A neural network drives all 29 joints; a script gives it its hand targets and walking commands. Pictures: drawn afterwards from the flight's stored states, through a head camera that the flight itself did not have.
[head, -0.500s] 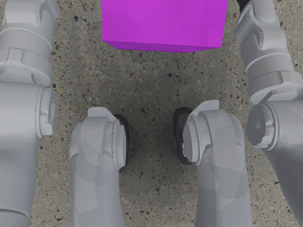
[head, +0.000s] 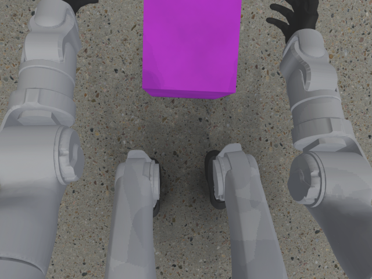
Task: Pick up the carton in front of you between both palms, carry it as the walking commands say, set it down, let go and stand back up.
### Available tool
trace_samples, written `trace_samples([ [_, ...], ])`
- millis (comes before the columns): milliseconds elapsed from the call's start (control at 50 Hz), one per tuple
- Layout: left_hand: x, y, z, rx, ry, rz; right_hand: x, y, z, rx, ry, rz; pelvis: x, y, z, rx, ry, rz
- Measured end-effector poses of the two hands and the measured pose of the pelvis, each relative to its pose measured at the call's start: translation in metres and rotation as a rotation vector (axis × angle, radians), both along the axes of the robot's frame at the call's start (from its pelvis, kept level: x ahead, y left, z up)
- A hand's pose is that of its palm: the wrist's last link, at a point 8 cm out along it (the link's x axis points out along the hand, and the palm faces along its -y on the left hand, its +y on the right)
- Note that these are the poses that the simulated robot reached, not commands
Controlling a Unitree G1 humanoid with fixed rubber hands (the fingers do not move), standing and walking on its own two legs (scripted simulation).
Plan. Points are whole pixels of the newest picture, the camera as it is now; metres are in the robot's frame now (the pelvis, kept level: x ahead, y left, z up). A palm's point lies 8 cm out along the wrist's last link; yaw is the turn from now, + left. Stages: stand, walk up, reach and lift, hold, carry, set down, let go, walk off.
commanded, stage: set down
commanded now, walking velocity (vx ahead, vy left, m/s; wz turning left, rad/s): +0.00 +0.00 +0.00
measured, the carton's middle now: (187, 57) +0.53 -0.02 -0.36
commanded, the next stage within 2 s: let go in 0.46 s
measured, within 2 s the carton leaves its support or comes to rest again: neither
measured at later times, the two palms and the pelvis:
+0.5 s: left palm out of the picture +0.56 +0.20 +0.04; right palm out of the picture +0.51 -0.20 +0.04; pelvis +0.03 +0.00 +0.14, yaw +1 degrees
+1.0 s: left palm out of the picture +0.41 +0.22 +0.15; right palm out of the picture +0.39 -0.23 +0.16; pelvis +0.09 -0.01 +0.25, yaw +2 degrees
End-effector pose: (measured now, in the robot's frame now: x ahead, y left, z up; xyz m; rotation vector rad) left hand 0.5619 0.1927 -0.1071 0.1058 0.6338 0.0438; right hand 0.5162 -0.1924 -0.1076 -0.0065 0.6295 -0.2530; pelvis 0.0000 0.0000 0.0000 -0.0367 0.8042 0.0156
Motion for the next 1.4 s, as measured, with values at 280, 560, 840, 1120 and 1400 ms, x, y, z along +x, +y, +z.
trace_samples([
  [280, -0.001, 0.006, 0.088, -0.003, 0.003, -0.015, -0.003, -0.005, 0.089, 0.002, -0.005, 0.0, 0.014, 0.003, 0.08, 0.001, 0.027, 0.005],
  [560, -0.008, 0.009, 0.163, 0.014, 0.017, -0.017, -0.009, -0.004, 0.162, -0.015, 0.005, 0.039, 0.03, 0.004, 0.153, 0.009, 0.002, 0.012],
  [840, -0.11, 0.024, 0.215, 0.082, 0.098, 0.055, -0.085, -0.023, 0.222, -0.093, 0.146, 0.228, 0.067, -0.003, 0.223, 0.032, -0.164, 0.02],
  [1120, -0.19, 0.029, 0.281, 0.072, 0.117, 0.035, -0.169, -0.039, 0.293, -0.077, 0.166, 0.221, 0.104, -0.007, 0.27, 0.042, -0.42, 0.01],
  [1400, -0.271, 0.042, 0.329, 0.074, 0.141, 0.033, -0.235, -0.039, 0.336, -0.077, 0.176, 0.228, 0.121, 0.0, 0.296, 0.04, -0.74, 0.005],
])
